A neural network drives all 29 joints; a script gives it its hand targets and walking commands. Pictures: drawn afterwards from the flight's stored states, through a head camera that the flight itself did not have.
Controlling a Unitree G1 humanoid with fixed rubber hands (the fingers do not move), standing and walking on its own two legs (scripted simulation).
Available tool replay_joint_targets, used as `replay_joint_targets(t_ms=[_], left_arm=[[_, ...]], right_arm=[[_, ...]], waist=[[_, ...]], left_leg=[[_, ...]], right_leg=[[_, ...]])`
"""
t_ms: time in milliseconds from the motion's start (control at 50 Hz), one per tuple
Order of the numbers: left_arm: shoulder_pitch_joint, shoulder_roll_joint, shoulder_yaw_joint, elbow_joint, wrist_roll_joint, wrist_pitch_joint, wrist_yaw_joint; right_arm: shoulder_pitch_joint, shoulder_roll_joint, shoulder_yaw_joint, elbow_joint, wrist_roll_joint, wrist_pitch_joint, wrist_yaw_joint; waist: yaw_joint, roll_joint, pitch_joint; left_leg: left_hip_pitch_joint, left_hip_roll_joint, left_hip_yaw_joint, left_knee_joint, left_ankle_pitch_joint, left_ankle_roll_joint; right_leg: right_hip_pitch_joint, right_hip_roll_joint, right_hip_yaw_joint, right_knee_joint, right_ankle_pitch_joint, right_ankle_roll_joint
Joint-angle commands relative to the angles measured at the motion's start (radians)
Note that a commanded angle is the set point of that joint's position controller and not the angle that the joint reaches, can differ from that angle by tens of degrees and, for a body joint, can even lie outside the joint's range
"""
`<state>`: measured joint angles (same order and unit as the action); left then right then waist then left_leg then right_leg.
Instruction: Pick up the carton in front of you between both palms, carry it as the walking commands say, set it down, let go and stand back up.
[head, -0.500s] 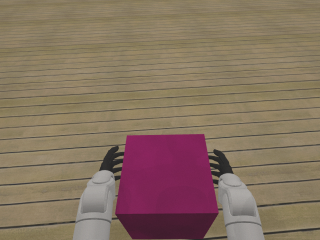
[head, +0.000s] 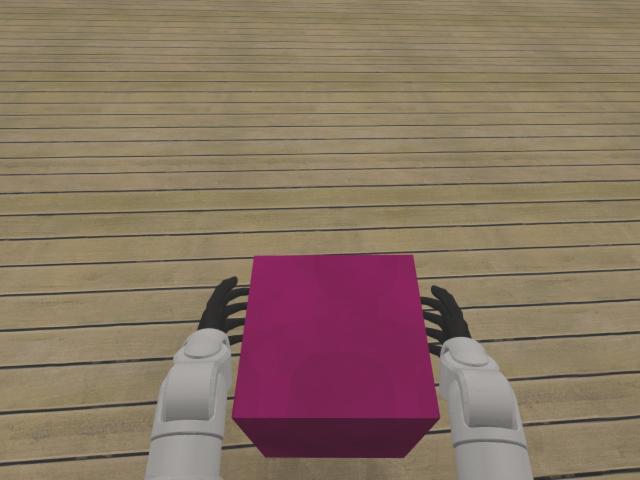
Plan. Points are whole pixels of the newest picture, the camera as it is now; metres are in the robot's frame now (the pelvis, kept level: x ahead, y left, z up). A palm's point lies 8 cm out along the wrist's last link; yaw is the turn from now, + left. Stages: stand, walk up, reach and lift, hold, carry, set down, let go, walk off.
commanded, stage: carry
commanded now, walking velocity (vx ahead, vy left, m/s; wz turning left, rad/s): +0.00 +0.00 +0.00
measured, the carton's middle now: (333, 363) +0.29 +0.00 -0.05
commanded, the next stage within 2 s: none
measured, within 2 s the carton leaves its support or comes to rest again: neither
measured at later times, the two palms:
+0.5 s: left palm (237, 231) +0.45 +0.14 +0.06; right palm (437, 243) +0.44 -0.15 +0.05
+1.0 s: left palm (235, 244) +0.43 +0.15 +0.05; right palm (434, 254) +0.43 -0.15 +0.04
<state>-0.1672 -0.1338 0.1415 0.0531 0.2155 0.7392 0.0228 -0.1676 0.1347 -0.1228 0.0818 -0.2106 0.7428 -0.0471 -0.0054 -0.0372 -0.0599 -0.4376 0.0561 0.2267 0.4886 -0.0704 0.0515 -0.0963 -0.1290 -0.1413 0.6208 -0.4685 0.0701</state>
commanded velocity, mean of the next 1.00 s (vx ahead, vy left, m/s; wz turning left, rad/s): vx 0.00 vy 0.00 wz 0.00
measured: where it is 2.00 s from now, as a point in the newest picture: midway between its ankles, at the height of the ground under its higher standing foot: outside the picture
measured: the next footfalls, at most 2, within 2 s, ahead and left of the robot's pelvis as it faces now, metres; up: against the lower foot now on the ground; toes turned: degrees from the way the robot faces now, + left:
right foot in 0.26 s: +0.19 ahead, -0.12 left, +0.00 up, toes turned +15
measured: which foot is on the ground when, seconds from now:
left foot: down 0.00-1.00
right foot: up 0.00-0.24, down 0.26-1.00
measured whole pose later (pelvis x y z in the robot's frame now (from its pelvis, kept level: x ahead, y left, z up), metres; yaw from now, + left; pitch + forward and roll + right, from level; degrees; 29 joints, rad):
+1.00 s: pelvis +0.15 -0.01 +0.01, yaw +1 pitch +3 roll +0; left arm -0.16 -0.13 0.14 0.11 0.22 0.73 0.03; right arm -0.16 0.13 -0.13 0.12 -0.22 0.75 -0.05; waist 0.00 0.01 -0.10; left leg -0.21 0.07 0.19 0.53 -0.36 0.00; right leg -0.29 -0.07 -0.18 0.55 -0.29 -0.01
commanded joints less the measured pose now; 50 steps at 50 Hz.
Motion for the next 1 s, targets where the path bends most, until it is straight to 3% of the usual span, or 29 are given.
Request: replay_joint_targets(t_ms=[0,20,40,60,100,160,220,240,260,280,320,360,420,500,660,980], left_arm=[[-0.305,-0.807,-0.562,-0.028,-0.201,-0.020,-0.190],[-0.341,-0.842,-0.581,-0.032,-0.215,-0.036,-0.198],[-0.363,-0.868,-0.595,-0.025,-0.225,-0.055,-0.205],[-0.375,-0.886,-0.607,-0.026,-0.235,-0.074,-0.211],[-0.382,-0.913,-0.638,-0.040,-0.246,-0.110,-0.213],[-0.382,-0.923,-0.673,-0.064,-0.257,-0.141,-0.208],[-0.411,-0.914,-0.699,-0.122,-0.274,-0.134,-0.203],[-0.417,-0.903,-0.699,-0.141,-0.279,-0.121,-0.203],[-0.417,-0.883,-0.690,-0.148,-0.279,-0.102,-0.205],[-0.414,-0.872,-0.658,-0.133,-0.260,-0.088,-0.204],[-0.370,-0.847,-0.609,-0.079,-0.248,-0.063,-0.203],[-0.320,-0.825,-0.543,-0.013,-0.215,-0.044,-0.203],[-0.300,-0.814,-0.477,0.067,-0.178,-0.031,-0.206],[-0.372,-0.862,-0.491,0.067,-0.194,-0.037,-0.215],[-0.428,-0.909,-0.576,-0.019,-0.248,-0.048,-0.218],[-0.417,-0.879,-0.554,-0.007,-0.230,-0.044,-0.211]], right_arm=[[-0.332,0.797,0.505,-0.054,0.227,-0.043,0.222],[-0.348,0.826,0.509,-0.045,0.232,-0.059,0.229],[-0.359,0.849,0.514,-0.044,0.240,-0.078,0.233],[-0.376,0.867,0.530,-0.055,0.248,-0.100,0.235],[-0.418,0.886,0.560,-0.078,0.264,-0.139,0.239],[-0.441,0.894,0.601,-0.114,0.285,-0.169,0.242],[-0.472,0.887,0.640,-0.162,0.299,-0.156,0.240],[-0.476,0.881,0.649,-0.179,0.298,-0.142,0.237],[-0.461,0.870,0.645,-0.187,0.288,-0.124,0.232],[-0.450,0.861,0.641,-0.185,0.279,-0.100,0.229],[-0.459,0.833,0.627,-0.172,0.269,-0.067,0.227],[-0.437,0.812,0.587,-0.120,0.248,-0.046,0.225],[-0.404,0.808,0.523,-0.028,0.217,-0.031,0.228],[-0.441,0.855,0.509,-0.001,0.224,-0.037,0.241],[-0.480,0.889,0.565,-0.084,0.262,-0.055,0.243],[-0.487,0.860,0.561,-0.083,0.256,-0.053,0.235]], waist=[[-0.010,0.301,-0.381],[-0.011,0.238,-0.369],[-0.009,0.161,-0.369],[-0.008,0.141,-0.355],[-0.005,0.153,-0.370],[-0.004,0.171,-0.398],[0.003,0.156,-0.376],[0.003,0.136,-0.374],[0.000,0.074,-0.378],[-0.006,0.001,-0.369],[-0.002,-0.053,-0.332],[0.002,-0.033,-0.337],[0.003,-0.008,-0.342],[0.004,0.031,-0.332],[0.004,0.049,-0.375],[0.005,0.038,-0.314]], left_leg=[[0.690,0.393,-0.500,-0.154,0.550,0.161],[0.636,0.363,-0.422,-0.157,0.600,0.146],[0.600,0.340,-0.356,-0.161,0.560,0.114],[0.561,0.315,-0.294,-0.178,0.543,0.090],[0.516,0.261,-0.194,-0.180,0.530,0.063],[0.495,0.241,-0.135,-0.160,0.466,0.069],[0.384,0.186,-0.078,-0.109,0.204,0.022],[0.317,0.177,-0.078,-0.088,0.099,-0.004],[0.247,0.160,-0.069,-0.057,-0.035,-0.030],[0.275,0.097,-0.098,-0.094,-0.112,-0.056],[0.325,0.123,-0.113,-0.070,-0.010,-0.063],[0.326,0.124,-0.107,-0.018,0.160,-0.063],[0.318,0.119,-0.098,0.006,0.287,-0.073],[0.324,0.114,-0.095,0.012,0.345,-0.080],[0.371,0.120,-0.101,0.037,0.410,-0.065],[0.307,0.123,-0.122,-0.008,0.161,-0.049]], right_leg=[[-0.455,0.082,0.064,0.489,-0.119,-0.007],[-0.452,0.061,0.093,0.480,-0.109,-0.028],[-0.439,0.032,0.111,0.407,-0.080,-0.045],[-0.410,0.014,0.117,0.282,-0.036,-0.055],[-0.301,0.050,0.076,0.100,0.018,-0.052],[-0.208,0.071,0.024,-0.059,0.137,-0.052],[-0.050,0.047,-0.009,-0.269,0.455,-0.054],[0.026,-0.003,0.016,-0.281,0.514,-0.056],[0.097,-0.087,0.078,-0.266,0.651,-0.058],[0.042,-0.124,0.118,-0.230,0.693,-0.088],[-0.002,-0.102,0.096,-0.209,0.725,-0.082],[0.012,-0.086,0.080,-0.169,0.844,-0.083],[0.025,-0.070,0.061,-0.122,0.973,-0.085],[-0.001,-0.059,0.054,-0.096,0.972,-0.083],[-0.026,-0.043,0.044,-0.065,0.865,-0.082],[-0.054,-0.050,0.059,-0.116,0.643,-0.089]])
